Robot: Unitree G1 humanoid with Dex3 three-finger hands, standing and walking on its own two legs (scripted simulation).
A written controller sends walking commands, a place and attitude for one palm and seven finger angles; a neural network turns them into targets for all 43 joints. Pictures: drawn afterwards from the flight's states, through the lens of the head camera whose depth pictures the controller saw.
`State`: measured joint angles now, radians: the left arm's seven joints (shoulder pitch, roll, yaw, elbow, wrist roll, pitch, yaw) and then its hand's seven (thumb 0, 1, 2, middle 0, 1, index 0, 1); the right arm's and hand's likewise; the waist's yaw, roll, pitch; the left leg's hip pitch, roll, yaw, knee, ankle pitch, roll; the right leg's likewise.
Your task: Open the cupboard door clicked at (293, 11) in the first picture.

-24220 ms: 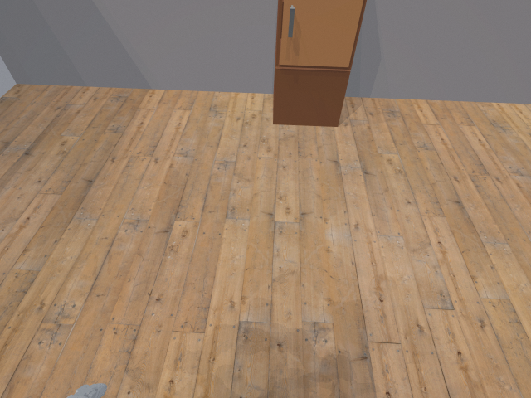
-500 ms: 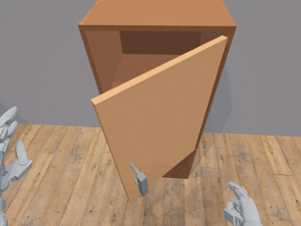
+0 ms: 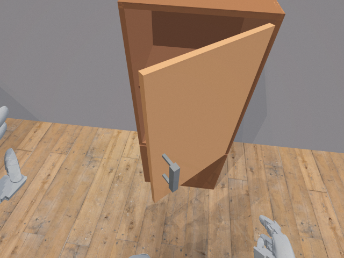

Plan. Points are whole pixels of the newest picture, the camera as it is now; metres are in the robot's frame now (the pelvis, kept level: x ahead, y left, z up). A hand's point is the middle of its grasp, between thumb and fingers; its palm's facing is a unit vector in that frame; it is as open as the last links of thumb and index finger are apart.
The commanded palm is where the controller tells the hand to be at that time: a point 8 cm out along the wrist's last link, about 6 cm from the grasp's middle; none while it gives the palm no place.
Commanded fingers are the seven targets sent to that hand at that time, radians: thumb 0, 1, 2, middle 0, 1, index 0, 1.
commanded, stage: step back with the hand held close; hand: left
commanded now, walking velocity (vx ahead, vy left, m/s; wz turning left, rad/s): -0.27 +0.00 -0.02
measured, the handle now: (169, 173) +0.37 +0.03 -0.10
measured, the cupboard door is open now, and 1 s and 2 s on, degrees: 43 43 43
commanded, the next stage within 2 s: stop stepping back and stand still in 0.26 s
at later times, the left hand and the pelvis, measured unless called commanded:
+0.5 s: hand out of the picture +0.09 +0.25 +0.18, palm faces +0.44 -0.79 -0.43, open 7.4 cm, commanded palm +0.03 +0.29 +0.19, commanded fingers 0.00 0.90 0.90 -0.20 -0.30 -0.20 -0.30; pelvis -0.11 -0.01 +0.00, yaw -1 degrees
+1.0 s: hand out of the picture +0.07 +0.18 +0.16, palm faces +0.30 -0.85 -0.44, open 7.4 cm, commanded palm +0.01 +0.24 +0.19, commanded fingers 0.00 0.90 0.90 -0.20 -0.30 -0.20 -0.30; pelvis -0.16 -0.05 +0.00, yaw -5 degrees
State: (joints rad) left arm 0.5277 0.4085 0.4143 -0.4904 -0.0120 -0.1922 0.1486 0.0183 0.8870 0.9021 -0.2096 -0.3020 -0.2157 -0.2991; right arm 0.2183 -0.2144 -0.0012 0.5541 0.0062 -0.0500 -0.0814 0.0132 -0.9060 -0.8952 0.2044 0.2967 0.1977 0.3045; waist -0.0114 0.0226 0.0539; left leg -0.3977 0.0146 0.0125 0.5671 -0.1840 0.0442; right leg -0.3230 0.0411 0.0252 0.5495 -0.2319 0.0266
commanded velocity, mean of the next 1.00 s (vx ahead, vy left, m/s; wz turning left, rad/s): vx -0.03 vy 0.04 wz -0.05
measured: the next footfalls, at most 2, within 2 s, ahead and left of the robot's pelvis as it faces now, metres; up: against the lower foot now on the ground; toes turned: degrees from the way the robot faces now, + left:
left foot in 0.28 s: +0.03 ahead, +0.11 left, +0.00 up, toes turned +5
right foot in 0.60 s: -0.17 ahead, -0.13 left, +0.00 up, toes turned -8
